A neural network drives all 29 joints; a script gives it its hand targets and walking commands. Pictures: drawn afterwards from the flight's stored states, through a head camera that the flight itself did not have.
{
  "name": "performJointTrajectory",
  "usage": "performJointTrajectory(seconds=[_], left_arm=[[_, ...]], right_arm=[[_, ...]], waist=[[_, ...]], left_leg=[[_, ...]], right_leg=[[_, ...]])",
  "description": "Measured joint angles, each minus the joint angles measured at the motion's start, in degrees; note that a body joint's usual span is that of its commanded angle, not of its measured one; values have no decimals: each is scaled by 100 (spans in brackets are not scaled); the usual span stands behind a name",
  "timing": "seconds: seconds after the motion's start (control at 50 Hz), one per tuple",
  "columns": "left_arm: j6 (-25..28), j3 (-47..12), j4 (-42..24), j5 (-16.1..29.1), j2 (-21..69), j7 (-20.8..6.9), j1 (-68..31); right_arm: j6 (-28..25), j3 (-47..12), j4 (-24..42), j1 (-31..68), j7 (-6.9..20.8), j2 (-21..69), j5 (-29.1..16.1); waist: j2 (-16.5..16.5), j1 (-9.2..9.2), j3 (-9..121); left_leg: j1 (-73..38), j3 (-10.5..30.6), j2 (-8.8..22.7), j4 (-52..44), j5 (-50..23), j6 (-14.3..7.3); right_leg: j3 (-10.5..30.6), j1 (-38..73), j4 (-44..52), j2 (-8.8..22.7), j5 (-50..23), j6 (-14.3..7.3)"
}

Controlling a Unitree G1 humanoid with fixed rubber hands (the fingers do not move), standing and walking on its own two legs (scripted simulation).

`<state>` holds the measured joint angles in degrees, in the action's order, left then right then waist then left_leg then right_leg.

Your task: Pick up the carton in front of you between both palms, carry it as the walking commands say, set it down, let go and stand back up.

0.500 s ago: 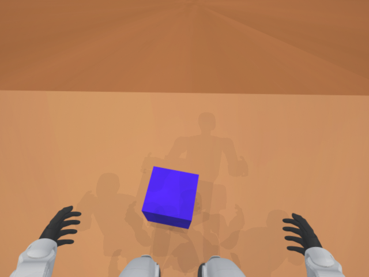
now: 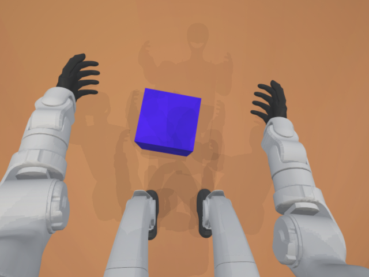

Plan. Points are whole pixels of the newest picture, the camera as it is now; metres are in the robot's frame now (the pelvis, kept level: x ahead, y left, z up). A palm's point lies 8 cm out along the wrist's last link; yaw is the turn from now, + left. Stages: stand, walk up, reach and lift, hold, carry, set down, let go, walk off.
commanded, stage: reach and lift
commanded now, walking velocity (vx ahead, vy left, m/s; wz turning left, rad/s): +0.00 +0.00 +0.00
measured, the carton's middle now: (168, 126) +0.49 +0.02 -0.54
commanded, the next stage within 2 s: none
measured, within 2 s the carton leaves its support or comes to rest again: leaves its support in 1.90 s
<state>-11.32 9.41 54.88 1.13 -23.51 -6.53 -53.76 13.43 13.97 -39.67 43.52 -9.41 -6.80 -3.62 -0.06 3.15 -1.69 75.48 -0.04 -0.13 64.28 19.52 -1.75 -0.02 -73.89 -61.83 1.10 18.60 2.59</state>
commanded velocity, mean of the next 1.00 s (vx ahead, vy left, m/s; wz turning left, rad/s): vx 0.00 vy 0.00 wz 0.00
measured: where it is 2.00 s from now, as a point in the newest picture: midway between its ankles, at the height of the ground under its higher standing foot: (178, 222)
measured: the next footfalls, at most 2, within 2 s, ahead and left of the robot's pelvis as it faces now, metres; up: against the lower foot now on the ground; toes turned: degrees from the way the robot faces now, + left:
none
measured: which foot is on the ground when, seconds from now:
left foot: down 0.00-1.00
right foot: down 0.00-1.00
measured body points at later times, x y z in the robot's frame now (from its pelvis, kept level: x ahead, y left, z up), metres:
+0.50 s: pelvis +0.01 +0.00 -0.08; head +0.33 +0.03 +0.23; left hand +0.54 +0.20 -0.23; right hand +0.48 -0.18 -0.23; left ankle +0.08 +0.10 -0.63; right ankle +0.09 -0.15 -0.63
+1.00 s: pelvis -0.05 -0.01 -0.27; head +0.32 +0.01 -0.01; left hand +0.53 +0.20 -0.44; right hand +0.48 -0.17 -0.44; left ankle +0.08 +0.10 -0.63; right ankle +0.08 -0.15 -0.63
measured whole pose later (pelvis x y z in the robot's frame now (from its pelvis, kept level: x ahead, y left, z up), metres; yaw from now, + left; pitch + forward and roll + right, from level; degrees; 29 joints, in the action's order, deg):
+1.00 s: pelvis -0.05 -0.01 -0.27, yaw -3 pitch +39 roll -5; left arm -4.0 -0.5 72.6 11.2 -30.8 -1.5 -87.0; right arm 5.3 12.6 -57.3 76.5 -13.0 -8.9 -10.6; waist -2.3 2.1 -16.7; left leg 129.7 2.9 0.6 119.2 28.8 -0.9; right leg -0.7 -127.3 -116.4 -1.9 28.5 3.3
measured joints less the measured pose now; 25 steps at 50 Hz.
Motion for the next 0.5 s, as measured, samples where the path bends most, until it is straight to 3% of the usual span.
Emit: performJointTrajectory(seconds=[0.2,0.38,0.5], left_arm=[[44,208,771,-406,-87,7,-1964],[419,611,722,-790,256,149,-1793],[655,602,684,-654,417,329,-1491]], right_arm=[[-81,820,-298,1604,-69,335,440],[-645,1258,-380,1404,153,567,820],[-942,1117,-510,1197,170,493,721]], waist=[[-43,130,-39],[-10,47,504],[32,-58,789]], left_leg=[[1196,44,-68,271,-149,-58],[2149,76,-50,674,91,-72],[3182,110,-45,1671,493,-37]], right_leg=[[-39,-1131,-230,61,-128,59],[-62,-2058,-589,37,96,64],[40,-3085,-1606,-72,383,119]])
